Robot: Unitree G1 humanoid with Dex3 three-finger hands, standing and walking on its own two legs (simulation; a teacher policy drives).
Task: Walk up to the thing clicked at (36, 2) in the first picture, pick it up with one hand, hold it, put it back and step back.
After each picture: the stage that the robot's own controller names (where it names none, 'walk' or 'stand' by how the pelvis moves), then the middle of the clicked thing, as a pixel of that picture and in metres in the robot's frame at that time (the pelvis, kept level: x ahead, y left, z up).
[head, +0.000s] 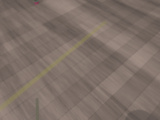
stand; (35, 0) +2.26 +0.69 -0.72
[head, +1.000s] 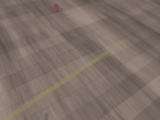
walk; (56, 8) +2.19 +0.28 -0.69
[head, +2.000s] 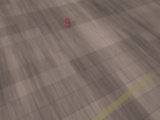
walk; (67, 23) +1.60 +0.14 -0.71
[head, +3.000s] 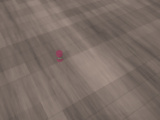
walk; (59, 56) +1.10 +0.19 -0.72
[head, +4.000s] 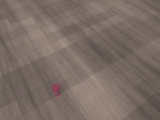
walk; (56, 90) +0.72 +0.22 -0.71
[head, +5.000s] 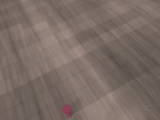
walk; (67, 111) +0.48 +0.20 -0.70
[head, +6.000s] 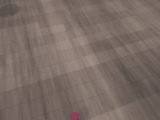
stand; (74, 118) +0.46 +0.07 -0.72
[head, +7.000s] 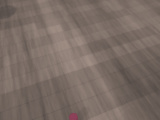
stand; (73, 119) +0.46 +0.08 -0.72
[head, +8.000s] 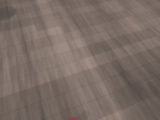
stand; out of the picture +0.42 +0.09 -0.73
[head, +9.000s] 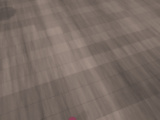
stand; out of the picture +0.43 +0.09 -0.73
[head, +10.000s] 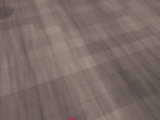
go down; out of the picture +0.42 +0.09 -0.73
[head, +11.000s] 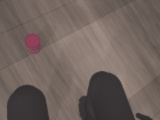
go down; (33, 44) +0.53 +0.10 -0.34
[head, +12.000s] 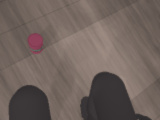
approach; (36, 44) +0.53 +0.10 -0.34
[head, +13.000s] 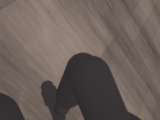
close in; out of the picture +0.53 +0.17 -0.26
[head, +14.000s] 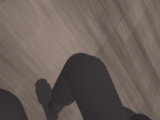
close; out of the picture +0.52 +0.18 -0.28
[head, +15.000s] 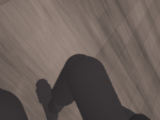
close; out of the picture +0.51 +0.17 -0.28
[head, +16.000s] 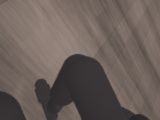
close; out of the picture +0.51 +0.17 -0.29
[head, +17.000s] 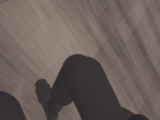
close; out of the picture +0.51 +0.17 -0.29
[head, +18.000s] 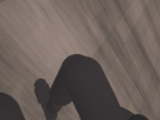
close; out of the picture +0.51 +0.17 -0.29
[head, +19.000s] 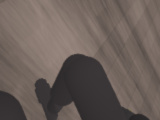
close; out of the picture +0.52 +0.18 -0.29
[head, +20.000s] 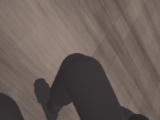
close in; out of the picture +0.53 +0.18 -0.28
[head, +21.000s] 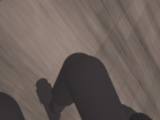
lift; out of the picture +0.53 +0.18 -0.27
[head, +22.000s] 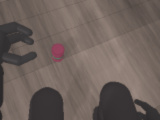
lift; (57, 53) +0.54 +0.08 -0.37
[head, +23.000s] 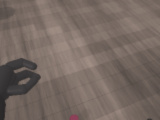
hold; out of the picture +0.46 +0.06 -0.67
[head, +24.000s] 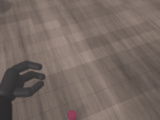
hold; (72, 116) +0.45 +0.08 -0.68
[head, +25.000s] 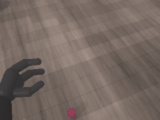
hold; (71, 114) +0.46 +0.08 -0.68
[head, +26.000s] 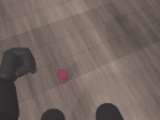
crouch; (62, 76) +0.50 +0.08 -0.52
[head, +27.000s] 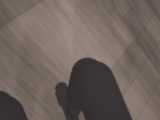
lower; out of the picture +0.54 +0.15 -0.27
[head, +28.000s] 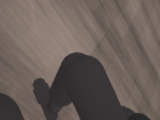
hold; out of the picture +0.53 +0.18 -0.27
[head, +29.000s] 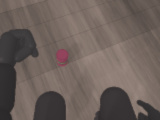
hold; (62, 58) +0.54 +0.08 -0.41
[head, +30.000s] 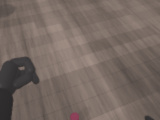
hold; (74, 119) +0.46 +0.06 -0.68
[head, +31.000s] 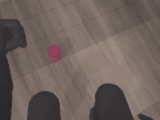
lower; (54, 54) +0.53 +0.07 -0.41
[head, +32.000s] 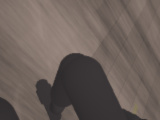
lower; out of the picture +0.54 +0.17 -0.27
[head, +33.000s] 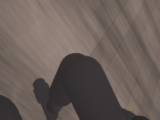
lower; out of the picture +0.54 +0.18 -0.28
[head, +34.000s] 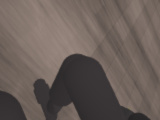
lower; out of the picture +0.57 +0.17 -0.28
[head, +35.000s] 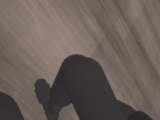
stand; out of the picture +0.64 +0.17 -0.30
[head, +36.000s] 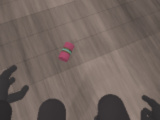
walk; (66, 51) +0.62 +0.06 -0.50
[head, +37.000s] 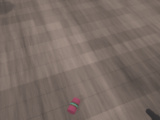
stand; (73, 105) +0.57 +0.04 -0.69
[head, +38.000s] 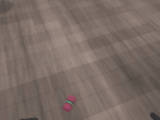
hold; (69, 103) +0.58 +0.09 -0.68
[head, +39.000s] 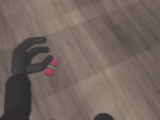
lower; (51, 68) +0.64 +0.16 -0.61
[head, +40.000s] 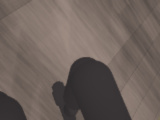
lower; out of the picture +0.70 +0.30 -0.29
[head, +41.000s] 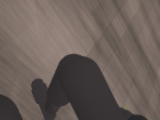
lower; out of the picture +0.68 +0.40 -0.31
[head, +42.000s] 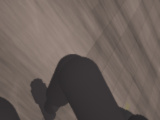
lower; out of the picture +0.69 +0.48 -0.31
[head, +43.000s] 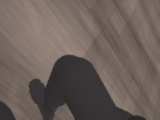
withdraw; out of the picture +0.71 +0.55 -0.32
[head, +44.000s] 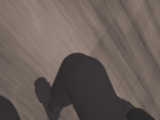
rise; out of the picture +0.72 +0.65 -0.29
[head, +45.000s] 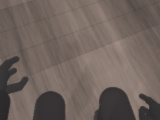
walk; out of the picture +0.87 +0.59 -0.44
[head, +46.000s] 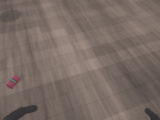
hold; (13, 82) +0.88 +0.63 -0.69
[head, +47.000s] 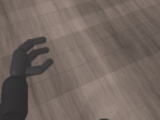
lower; out of the picture +0.94 +0.80 -0.64
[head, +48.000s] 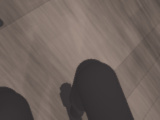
lower; out of the picture +0.93 +1.02 -0.30
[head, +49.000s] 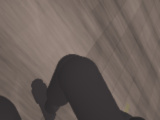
lower; out of the picture +0.83 +1.21 -0.32
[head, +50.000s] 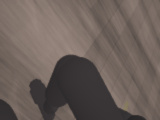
lower; out of the picture +0.83 +1.32 -0.32
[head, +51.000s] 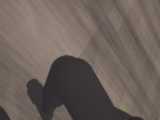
withdraw; out of the picture +0.84 +1.43 -0.32
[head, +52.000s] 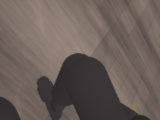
stand; out of the picture +0.88 +1.52 -0.29
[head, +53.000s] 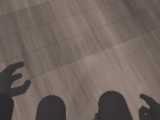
stand; out of the picture +1.21 +1.39 -0.47
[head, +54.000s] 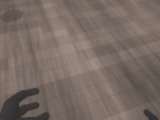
hold; out of the picture +1.26 +1.40 -0.69
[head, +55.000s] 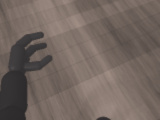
lower; out of the picture +1.27 +1.56 -0.64
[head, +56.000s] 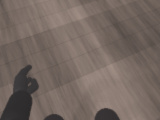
walk; out of the picture +1.32 +1.63 -0.57
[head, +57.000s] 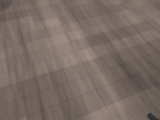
stand; out of the picture +1.34 +1.67 -0.68
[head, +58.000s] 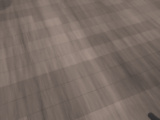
stand; out of the picture +1.37 +1.75 -0.68
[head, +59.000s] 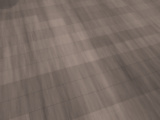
stand; out of the picture +1.37 +1.84 -0.72
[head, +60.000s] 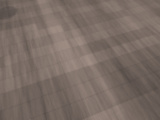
stand; out of the picture +1.38 +1.95 -0.75
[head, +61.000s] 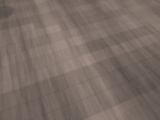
stand; out of the picture +1.37 +2.03 -0.75
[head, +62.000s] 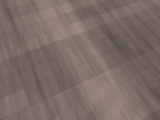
walk; out of the picture +1.39 +2.13 -0.73
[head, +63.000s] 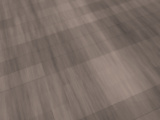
walk; out of the picture +1.82 +2.20 -0.73
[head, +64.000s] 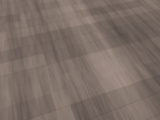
stand; out of the picture +2.17 +2.13 -0.73
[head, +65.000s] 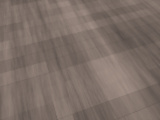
stand; out of the picture +2.16 +2.20 -0.75
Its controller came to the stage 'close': yes
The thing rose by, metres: 0.01
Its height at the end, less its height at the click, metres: -0.02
